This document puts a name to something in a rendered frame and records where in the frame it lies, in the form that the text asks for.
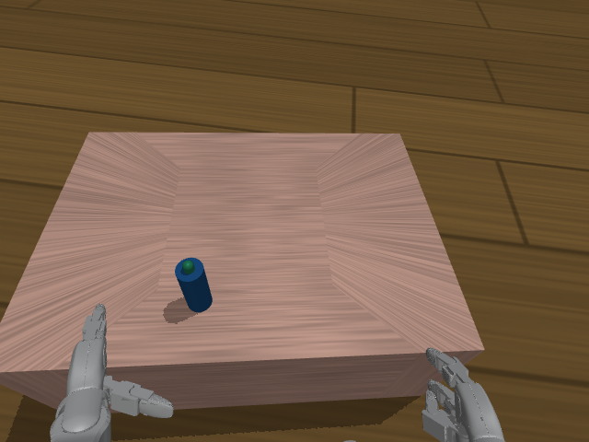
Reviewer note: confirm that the right robot hand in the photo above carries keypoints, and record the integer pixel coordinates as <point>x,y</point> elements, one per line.
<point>468,413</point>

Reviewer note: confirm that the left robot arm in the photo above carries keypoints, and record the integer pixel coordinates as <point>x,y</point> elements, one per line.
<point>83,416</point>

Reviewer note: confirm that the left robot hand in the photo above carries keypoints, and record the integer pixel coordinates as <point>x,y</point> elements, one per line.
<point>87,370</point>

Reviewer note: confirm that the bottle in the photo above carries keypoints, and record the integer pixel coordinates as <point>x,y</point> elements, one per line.
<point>194,285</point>

